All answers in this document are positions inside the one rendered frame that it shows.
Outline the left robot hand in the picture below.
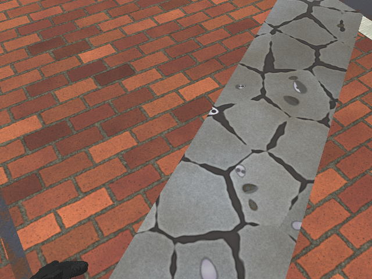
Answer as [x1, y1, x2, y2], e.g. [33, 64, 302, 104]
[30, 260, 88, 279]

